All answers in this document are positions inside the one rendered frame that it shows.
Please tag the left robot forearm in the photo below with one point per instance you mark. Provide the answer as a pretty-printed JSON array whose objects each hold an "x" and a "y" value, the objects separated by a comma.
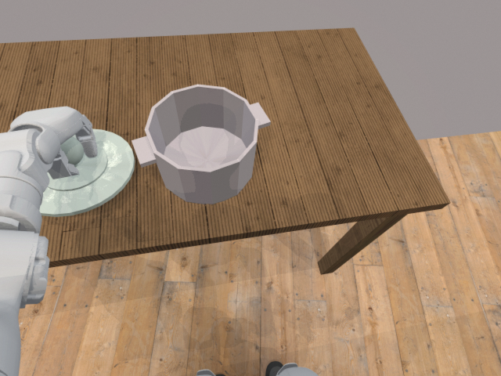
[{"x": 27, "y": 152}]

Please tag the knob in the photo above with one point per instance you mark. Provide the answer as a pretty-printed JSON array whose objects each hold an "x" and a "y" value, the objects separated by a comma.
[{"x": 73, "y": 150}]

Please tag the right robot shin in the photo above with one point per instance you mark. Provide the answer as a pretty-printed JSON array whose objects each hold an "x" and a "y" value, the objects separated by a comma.
[{"x": 288, "y": 365}]

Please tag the lid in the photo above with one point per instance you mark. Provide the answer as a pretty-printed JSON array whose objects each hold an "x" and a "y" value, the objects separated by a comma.
[{"x": 99, "y": 180}]

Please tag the left robot upper arm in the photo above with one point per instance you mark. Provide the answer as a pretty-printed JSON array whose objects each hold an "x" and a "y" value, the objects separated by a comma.
[{"x": 24, "y": 267}]

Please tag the table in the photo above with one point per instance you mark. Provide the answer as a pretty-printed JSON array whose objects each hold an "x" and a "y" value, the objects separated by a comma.
[{"x": 338, "y": 149}]

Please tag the left robot hand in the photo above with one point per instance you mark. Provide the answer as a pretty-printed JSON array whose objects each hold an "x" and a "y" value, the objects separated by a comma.
[{"x": 65, "y": 122}]

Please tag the pot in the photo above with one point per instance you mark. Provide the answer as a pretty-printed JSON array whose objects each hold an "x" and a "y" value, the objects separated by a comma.
[{"x": 203, "y": 139}]

